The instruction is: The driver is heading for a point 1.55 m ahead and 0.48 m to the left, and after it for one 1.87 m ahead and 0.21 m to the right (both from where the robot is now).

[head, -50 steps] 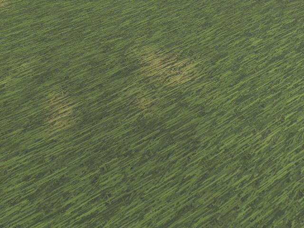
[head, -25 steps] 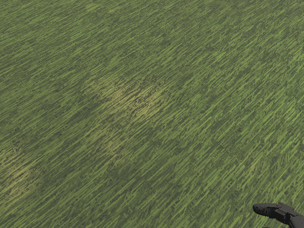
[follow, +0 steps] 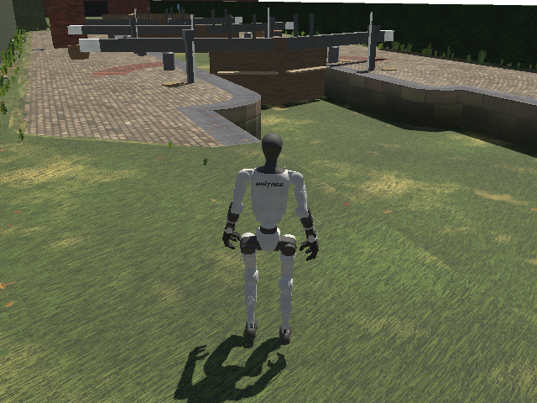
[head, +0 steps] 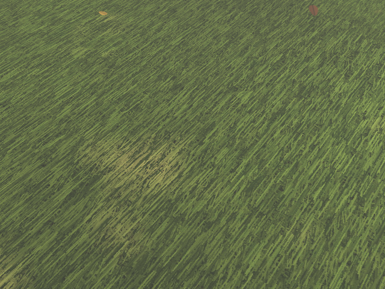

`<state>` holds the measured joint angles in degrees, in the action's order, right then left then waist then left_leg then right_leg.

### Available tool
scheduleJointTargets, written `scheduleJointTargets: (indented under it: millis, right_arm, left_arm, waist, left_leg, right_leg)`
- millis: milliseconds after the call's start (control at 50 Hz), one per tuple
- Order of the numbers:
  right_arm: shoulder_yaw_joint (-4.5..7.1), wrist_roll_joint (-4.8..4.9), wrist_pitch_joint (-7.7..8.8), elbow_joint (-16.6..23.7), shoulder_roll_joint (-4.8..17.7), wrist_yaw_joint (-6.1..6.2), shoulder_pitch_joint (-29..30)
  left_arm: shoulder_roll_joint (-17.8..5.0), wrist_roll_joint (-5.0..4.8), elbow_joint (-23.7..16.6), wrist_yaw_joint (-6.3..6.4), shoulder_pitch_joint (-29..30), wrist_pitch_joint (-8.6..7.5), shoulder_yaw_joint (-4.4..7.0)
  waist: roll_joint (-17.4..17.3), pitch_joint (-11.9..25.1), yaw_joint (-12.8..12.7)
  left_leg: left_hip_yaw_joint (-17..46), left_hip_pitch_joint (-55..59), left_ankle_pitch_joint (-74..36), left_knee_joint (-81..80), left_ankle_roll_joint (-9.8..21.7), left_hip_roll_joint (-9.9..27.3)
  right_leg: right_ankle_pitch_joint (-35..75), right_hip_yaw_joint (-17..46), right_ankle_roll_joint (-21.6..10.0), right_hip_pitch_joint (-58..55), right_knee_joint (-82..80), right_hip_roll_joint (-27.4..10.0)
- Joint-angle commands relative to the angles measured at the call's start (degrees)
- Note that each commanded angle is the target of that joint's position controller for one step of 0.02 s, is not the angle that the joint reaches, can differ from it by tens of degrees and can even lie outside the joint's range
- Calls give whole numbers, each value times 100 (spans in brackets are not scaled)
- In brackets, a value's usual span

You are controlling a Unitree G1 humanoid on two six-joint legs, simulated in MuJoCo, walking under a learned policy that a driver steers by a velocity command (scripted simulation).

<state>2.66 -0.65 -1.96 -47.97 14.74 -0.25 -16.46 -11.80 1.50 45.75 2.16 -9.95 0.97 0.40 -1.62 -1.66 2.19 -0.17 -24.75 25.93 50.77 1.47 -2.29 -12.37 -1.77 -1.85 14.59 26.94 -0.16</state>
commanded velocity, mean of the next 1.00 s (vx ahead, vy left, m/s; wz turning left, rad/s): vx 0.22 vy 0.00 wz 0.39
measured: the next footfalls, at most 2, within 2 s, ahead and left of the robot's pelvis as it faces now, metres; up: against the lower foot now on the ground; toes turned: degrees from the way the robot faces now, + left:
left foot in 0.24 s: +0.00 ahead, +0.11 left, +0.00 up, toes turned +10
right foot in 0.78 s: +0.16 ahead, -0.04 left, +0.00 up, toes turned +25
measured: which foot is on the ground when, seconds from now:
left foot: up 0.00-0.22, down 0.24-0.78, up 0.80-1.00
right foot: down 0.00-0.24, up 0.26-0.76, down 0.78-1.00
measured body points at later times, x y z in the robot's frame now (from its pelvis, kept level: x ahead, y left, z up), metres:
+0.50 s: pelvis -0.02 +0.04 +0.01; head +0.00 +0.07 +0.46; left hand +0.00 +0.34 -0.13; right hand +0.15 -0.21 -0.09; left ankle -0.04 +0.10 -0.74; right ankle +0.03 -0.10 -0.67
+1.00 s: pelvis +0.14 +0.05 +0.01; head +0.16 +0.03 +0.46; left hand +0.05 +0.30 -0.11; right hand +0.35 -0.15 -0.12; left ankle +0.12 +0.19 -0.67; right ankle +0.13 -0.05 -0.74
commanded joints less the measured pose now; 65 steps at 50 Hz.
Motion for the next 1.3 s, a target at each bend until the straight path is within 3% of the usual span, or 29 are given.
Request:
scheduleJointTargets:
  millis: [20,140,220,240,260,280,320,360,400,460,660,700,740,760,780,800,820,840,900,980,1080,1140,1180,1200,1220,1240,1260,1280,1300]
  right_arm:
    - [224,-60,-78,227,514,35,-363]
    - [157,21,-170,592,352,-108,196]
    - [164,25,-78,625,396,-126,-90]
    - [225,-56,-4,633,675,-82,-126]
    - [441,-82,56,800,1646,-55,-136]
    - [501,-69,52,672,1688,-42,-647]
    - [361,-5,-1,724,1164,23,-48]
    - [301,47,-25,894,953,55,430]
    - [304,60,-3,852,930,18,138]
    - [331,16,47,769,982,-3,-161]
    - [329,-75,328,539,1060,-36,-593]
    - [324,-73,364,526,1082,-56,-509]
    - [301,-31,378,544,1041,-50,-258]
    - [245,-29,413,556,856,-32,-208]
    - [117,-9,484,680,435,-29,-62]
    - [72,28,529,839,302,-33,-72]
    - [169,-102,493,779,769,-16,-143]
    - [187,-134,488,675,834,-73,-70]
    - [140,-204,465,522,674,-239,1]
    - [55,-212,416,674,496,-278,580]
    - [-131,-141,424,909,145,-274,1465]
    - [-131,-101,451,803,223,-184,1360]
    - [-64,-135,492,531,416,-94,736]
    - [-30,-188,561,297,491,-45,139]
    - [31,-284,640,117,755,17,-434]
    - [131,-367,646,88,1238,47,-973]
    - [156,9,553,47,1146,16,-999]
    - [101,144,505,150,862,9,-453]
    - [-14,110,492,220,499,33,142]
  left_arm:
    - [-796,-26,-367,109,237,-87,220]
    - [-1055,12,-231,34,-98,-57,366]
    - [-1271,-31,-192,-35,-8,19,483]
    - [-1147,-11,-153,-60,-202,36,480]
    - [-639,-13,-508,-77,-194,72,345]
    - [-796,26,-634,14,468,156,339]
    - [-872,-111,-491,-32,283,160,374]
    - [-1031,-1,-347,-87,36,109,430]
    - [-1036,62,-328,-190,-69,92,440]
    - [-1017,73,-447,-274,290,71,433]
    - [-888,26,-583,-329,669,-255,305]
    - [-874,-12,-589,-318,544,-314,283]
    - [-806,-11,-412,-257,-79,-398,270]
    - [-918,19,-284,-198,-550,-464,304]
    - [-1321,104,-207,-124,-1212,-533,378]
    - [-2005,100,-120,-107,-1576,-511,532]
    - [-1865,54,-11,-135,-1464,-464,564]
    - [-1412,-13,-113,-194,-1121,-472,454]
    - [-950,-27,-132,-226,-780,-574,319]
    - [-920,-117,182,-268,-1286,-669,322]
    - [-865,-94,457,-257,-1523,-626,280]
    - [-952,-92,622,-235,-1630,-594,274]
    - [-1014,-116,641,-190,-1447,-581,282]
    - [-1027,-166,657,-180,-1348,-562,279]
    - [-921,-200,603,-170,-1439,-578,238]
    - [-398,-287,520,-145,-2101,-559,117]
    - [-632,-352,801,-80,-2573,-421,196]
    - [-849,-190,827,-69,-2203,-315,260]
    - [-716,-94,738,-103,-1706,-284,228]
  waist:
    - [856,170,56]
    - [1164,447,-322]
    - [895,492,-62]
    - [134,378,-70]
    - [-1643,221,-209]
    - [-1103,149,284]
    - [-411,-91,-147]
    - [-573,78,-292]
    - [-429,436,-206]
    - [-536,69,-10]
    - [-496,-82,202]
    - [-452,-142,93]
    - [-224,-152,-335]
    - [16,-29,-567]
    - [839,231,-882]
    - [1642,322,-868]
    - [1137,-108,-621]
    - [633,-386,-454]
    - [739,-265,-253]
    - [672,-161,-335]
    - [733,-294,-470]
    - [848,-96,-417]
    - [789,144,-121]
    - [582,394,185]
    - [320,845,338]
    - [-923,1833,188]
    - [-1074,2632,147]
    - [-403,1920,-13]
    - [-322,1090,-123]
  left_leg:
    - [30,-296,42,1028,-131,138]
    - [-272,286,125,-560,-175,193]
    - [-482,1343,-1009,-2400,75,18]
    - [374,1751,-1389,-3191,192,398]
    - [2826,2144,-3351,-3440,816,2183]
    - [2928,1781,-4143,-3420,1461,2447]
    - [2047,1541,-3372,-3390,1297,1712]
    - [1673,1721,-3475,-3337,1059,1239]
    - [1830,1987,-1931,-3584,1108,1115]
    - [2400,2175,114,-4063,1209,1138]
    - [2667,1711,37,-3927,1316,1117]
    - [2709,1295,60,-3844,1248,1105]
    - [2553,489,56,-3468,1011,861]
    - [2357,-28,9,-2973,828,594]
    - [1655,-585,141,-1620,554,118]
    - [768,-1584,632,-213,401,-658]
    - [825,-1906,525,608,438,-298]
    - [892,-1887,30,863,446,-62]
    - [449,-1461,-987,753,197,309]
    - [57,-1724,-1494,589,-63,511]
    - [-417,-957,-2019,-1045,-160,377]
    - [-428,-93,-2312,-1616,48,149]
    - [-333,594,-2357,-2059,261,-12]
    - [-349,1357,-2905,-2604,381,-40]
    - [101,2537,-4167,-2526,496,578]
    - [1752,4207,-7234,-1838,1135,2425]
    - [2721,4219,-7786,-2136,1837,2868]
    - [2210,3357,-6536,-2548,1719,2502]
    - [1796,2589,-5647,-2913,1525,2193]
  right_leg:
    - [1959,778,-1011,-291,-1065,-1413]
    - [2158,477,-1009,-761,-593,-1614]
    - [1514,126,-525,-314,166,-1537]
    - [490,-238,-110,282,976,-1227]
    - [-1931,-773,422,1859,2271,-177]
    - [-2441,61,375,2036,3108,-5]
    - [-1488,417,293,1977,3461,-180]
    - [-919,361,305,1909,3500,-131]
    - [-697,348,362,1886,3483,-107]
    - [-532,382,437,2338,2876,-122]
    - [-501,239,292,1420,1027,-3]
    - [-490,176,153,798,662,56]
    - [-82,76,7,-570,-142,150]
    - [-249,336,-50,-1434,-357,6]
    - [-1432,1645,-252,-2172,-1047,-1085]
    - [-3253,3976,-816,-2463,-1962,-2147]
    - [-3608,4336,-1133,-1904,-1920,-2345]
    - [-3287,3777,-1070,-1585,-1855,-2018]
    - [-1098,2173,-753,-1279,-1991,-1214]
    - [971,1408,-904,-1480,-1972,-1036]
    - [3436,566,-766,-1157,-1601,-769]
    - [4373,540,-587,-1218,-1109,-884]
    - [4823,622,-431,-1424,-443,-890]
    - [4676,484,-314,-1340,310,-713]
    - [3348,384,-198,-666,1244,-483]
    - [-563,62,-40,533,3147,102]
    - [-2436,440,-11,783,4210,555]
    - [-2123,668,1,908,4367,261]
    - [-1831,576,12,1088,4159,103]
Keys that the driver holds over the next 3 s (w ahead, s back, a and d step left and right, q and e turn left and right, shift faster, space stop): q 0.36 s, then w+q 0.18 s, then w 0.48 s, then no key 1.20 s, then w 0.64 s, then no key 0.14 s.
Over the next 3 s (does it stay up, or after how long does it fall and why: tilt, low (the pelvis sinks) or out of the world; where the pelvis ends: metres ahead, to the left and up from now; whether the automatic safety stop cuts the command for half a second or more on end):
stays up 0.58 0.30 -0.02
